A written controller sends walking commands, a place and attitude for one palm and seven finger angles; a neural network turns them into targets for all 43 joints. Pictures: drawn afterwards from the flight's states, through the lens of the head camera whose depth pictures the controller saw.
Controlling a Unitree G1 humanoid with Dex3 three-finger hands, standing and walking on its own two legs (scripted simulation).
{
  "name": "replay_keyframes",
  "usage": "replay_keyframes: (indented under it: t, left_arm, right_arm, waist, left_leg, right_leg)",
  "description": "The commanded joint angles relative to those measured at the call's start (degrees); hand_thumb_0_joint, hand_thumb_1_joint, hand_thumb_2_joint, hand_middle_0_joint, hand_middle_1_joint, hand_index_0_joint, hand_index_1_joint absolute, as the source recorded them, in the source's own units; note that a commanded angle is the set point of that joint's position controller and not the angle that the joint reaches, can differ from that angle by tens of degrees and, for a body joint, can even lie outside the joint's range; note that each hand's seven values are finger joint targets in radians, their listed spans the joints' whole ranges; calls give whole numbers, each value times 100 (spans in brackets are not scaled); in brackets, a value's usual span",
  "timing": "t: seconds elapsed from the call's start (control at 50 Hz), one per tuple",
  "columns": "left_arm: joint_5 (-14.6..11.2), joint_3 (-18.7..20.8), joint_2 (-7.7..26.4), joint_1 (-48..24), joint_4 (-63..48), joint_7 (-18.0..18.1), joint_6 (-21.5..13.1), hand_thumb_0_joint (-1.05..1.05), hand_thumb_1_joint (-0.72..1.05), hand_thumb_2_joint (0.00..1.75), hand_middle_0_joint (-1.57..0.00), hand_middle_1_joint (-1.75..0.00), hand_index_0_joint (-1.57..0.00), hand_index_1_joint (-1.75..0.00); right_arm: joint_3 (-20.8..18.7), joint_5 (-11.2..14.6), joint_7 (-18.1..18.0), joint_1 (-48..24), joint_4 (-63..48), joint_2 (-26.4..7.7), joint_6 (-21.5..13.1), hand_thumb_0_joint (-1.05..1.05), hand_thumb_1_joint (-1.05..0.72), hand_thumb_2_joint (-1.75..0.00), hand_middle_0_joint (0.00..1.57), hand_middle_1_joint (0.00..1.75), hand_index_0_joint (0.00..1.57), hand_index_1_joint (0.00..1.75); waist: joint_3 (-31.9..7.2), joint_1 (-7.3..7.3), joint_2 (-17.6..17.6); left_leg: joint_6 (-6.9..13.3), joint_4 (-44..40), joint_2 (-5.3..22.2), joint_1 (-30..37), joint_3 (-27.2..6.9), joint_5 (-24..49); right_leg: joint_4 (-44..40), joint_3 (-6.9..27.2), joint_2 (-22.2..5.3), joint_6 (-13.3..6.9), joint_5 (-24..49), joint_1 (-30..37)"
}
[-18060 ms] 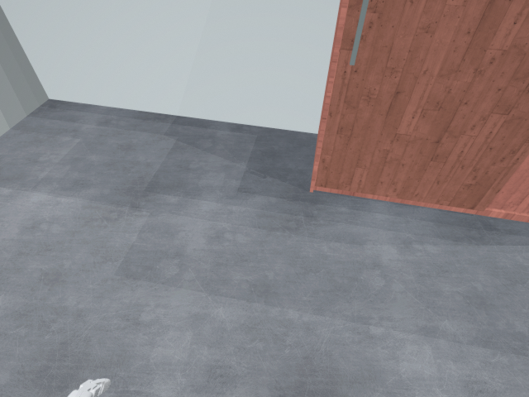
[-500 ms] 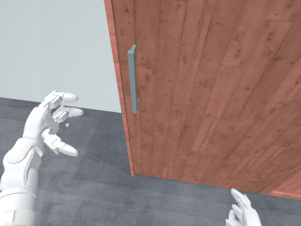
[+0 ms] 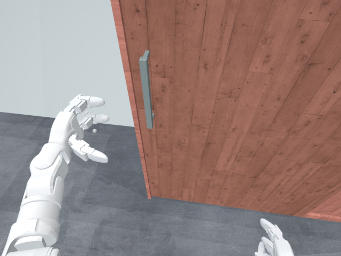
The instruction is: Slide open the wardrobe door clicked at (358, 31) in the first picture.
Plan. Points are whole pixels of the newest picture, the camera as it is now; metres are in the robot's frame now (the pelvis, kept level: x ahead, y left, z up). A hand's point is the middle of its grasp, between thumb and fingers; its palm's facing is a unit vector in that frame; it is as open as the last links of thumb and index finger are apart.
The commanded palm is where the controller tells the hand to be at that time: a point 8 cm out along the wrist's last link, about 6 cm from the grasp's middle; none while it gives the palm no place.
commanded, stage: move the hooked fingers beside the handle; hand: left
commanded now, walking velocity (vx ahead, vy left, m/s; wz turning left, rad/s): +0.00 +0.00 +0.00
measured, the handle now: (148, 93) +0.51 +0.09 +0.10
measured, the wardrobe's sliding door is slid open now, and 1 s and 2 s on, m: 0.00 0.00 0.00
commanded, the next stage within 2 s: feel for the door with the fingertips in 1.54 s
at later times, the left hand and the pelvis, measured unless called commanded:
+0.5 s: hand (118, 112) +0.42 +0.15 +0.11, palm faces -0.07 -1.00 -0.02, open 14.0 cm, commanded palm +0.40 +0.21 +0.11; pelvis +0.00 -0.01 +0.00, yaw -1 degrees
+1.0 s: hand (129, 102) +0.47 +0.14 +0.10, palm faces -0.06 -1.00 -0.04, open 13.8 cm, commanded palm +0.44 +0.20 +0.10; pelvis +0.00 -0.01 -0.01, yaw -2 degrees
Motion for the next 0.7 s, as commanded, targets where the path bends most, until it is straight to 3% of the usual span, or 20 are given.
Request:
replay_keyframes:
  t: [0.0, 0.06, 0.1, 0.12, 0.2, 0.22, 0.24, 0.3, 0.36, 0.38, 0.42, 0.44, 0.48, 0.56, 0.68]
  left_arm:
    - [-104, 554, 1338, -2247, -876, 106, -462, 0, -50, 30, -30, -120, -30, -120]
    - [-59, 419, 1174, -2300, -558, 152, -446, 0, -50, 30, -30, -120, -30, -120]
    - [-5, 435, 1259, -2562, -317, 171, -449, 0, -50, 30, -30, -120, -30, -120]
    - [24, 474, 1316, -2547, -301, 195, -485, 0, -50, 30, -30, -120, -30, -120]
    - [52, 296, 1170, -2959, -433, 244, -644, 0, -50, 30, -30, -120, -30, -120]
    - [52, 283, 1190, -3125, -434, 260, -707, 0, -50, 30, -30, -120, -30, -120]
    - [57, 453, 1380, -3212, -441, 286, -753, 0, -50, 30, -30, -120, -30, -120]
    - [75, 178, 1089, -3573, -168, 324, -819, 0, -50, 30, -30, -120, -30, -120]
    - [158, 388, 1365, -3693, 337, 410, -820, 0, -50, 30, -30, -120, -30, -120]
    - [187, 260, 1229, -3750, 433, 417, -817, 0, -50, 30, -30, -120, -30, -120]
    - [254, 354, 1331, -3819, 642, 472, -841, 0, -50, 30, -30, -120, -30, -120]
    - [260, 145, 1125, -3939, 613, 469, -857, 0, -50, 30, -30, -120, -30, -120]
    - [296, 138, 1093, -4030, 714, 509, -909, 0, -50, 30, -30, -120, -30, -120]
    - [309, 324, 1279, -4477, 1153, 604, -1033, 0, -50, 30, -30, -120, -30, -120]
    - [479, 140, 1095, -5107, 1572, 758, -1250, 0, -50, 30, -30, -120, -30, -120]
  right_arm:
    - [-354, 29, -62, -127, -670, -858, -212, 0, -90, -90, 20, 30, 20, 30]
    - [-349, 30, -21, -122, -686, -844, -157, 0, -90, -90, 20, 30, 20, 30]
    - [-357, 40, -10, -45, -637, -871, -91, 0, -90, -90, 20, 30, 20, 30]
    - [-377, 23, 4, -38, -642, -882, -76, 0, -90, -90, 20, 30, 20, 30]
    - [-413, 23, 39, 37, -651, -853, -47, 0, -90, -90, 20, 30, 20, 30]
    - [-421, 8, 38, 87, -610, -881, -45, 0, -90, -90, 20, 30, 20, 30]
    - [-451, 7, 37, 119, -582, -895, -34, 0, -90, -90, 20, 30, 20, 30]
    - [-448, 22, 30, 176, -499, -852, -14, 0, -90, -90, 20, 30, 20, 30]
    - [-450, 8, 42, 275, -399, -909, 35, 0, -90, -90, 20, 30, 20, 30]
    - [-449, 13, 52, 295, -403, -889, 56, 0, -90, -90, 20, 30, 20, 30]
    - [-468, -11, 73, 353, -372, -905, 75, 0, -90, -90, 20, 30, 20, 30]
    - [-455, 2, 99, 350, -405, -870, 84, 0, -90, -90, 20, 30, 20, 30]
    - [-475, -10, 123, 406, -399, -867, 90, 0, -90, -90, 20, 30, 20, 30]
    - [-492, -20, 139, 556, -317, -908, 135, 0, -90, -90, 20, 30, 20, 30]
    - [-508, -49, 199, 722, -209, -877, 147, 0, -90, -90, 20, 30, 20, 30]
  waist:
    - [-1569, -45, 15]
    - [-1493, -58, -44]
    - [-1377, -123, -55]
    - [-1444, -77, -45]
    - [-1753, -139, 173]
    - [-1801, -193, -71]
    - [-1943, -160, 11]
    - [-1814, -277, 29]
    - [-1727, -275, -93]
    - [-1747, -295, -115]
    - [-1843, -263, -16]
    - [-1912, -279, 155]
    - [-1999, -284, 194]
    - [-1941, -387, -267]
    - [-2051, -501, 41]
  left_leg:
    - [-40, -466, -74, 713, -349, 1205]
    - [-15, -444, -83, 580, -295, 1136]
    - [-18, -438, -82, 461, -288, 1029]
    - [-14, -403, -82, 443, -275, 1083]
    - [-15, -327, -92, 608, -279, 1215]
    - [7, -300, -86, 580, -287, 1249]
    - [6, -292, -82, 586, -280, 1306]
    - [4, -282, -93, 555, -267, 1127]
    - [21, -274, -101, 341, -275, 1011]
    - [24, -267, -111, 320, -259, 999]
    - [25, -217, -113, 329, -248, 1094]
    - [15, -221, -124, 353, -256, 1109]
    - [7, -170, -121, 371, -255, 1172]
    - [33, -129, -107, 140, -263, 1014]
    - [22, -18, -110, 145, -264, 982]
  right_leg:
    - [-410, 311, 143, -25, 1431, 330]
    - [-415, 351, 120, -4, 1442, 289]
    - [-419, 361, 119, -4, 1359, 191]
    - [-399, 394, 116, -15, 1408, 264]
    - [-334, 407, 141, -24, 1570, 249]
    - [-333, 413, 144, -12, 1624, 293]
    - [-318, 440, 136, -12, 1719, 352]
    - [-339, 431, 152, 7, 1550, 150]
    - [-332, 468, 133, 7, 1464, 132]
    - [-328, 465, 130, 12, 1461, 118]
    - [-272, 463, 139, -3, 1539, 121]
    - [-252, 461, 129, -11, 1562, 99]
    - [-204, 448, 154, -22, 1632, 68]
    - [-196, 474, 172, 11, 1563, 5]
    - [-92, 465, 202, -1, 1508, -292]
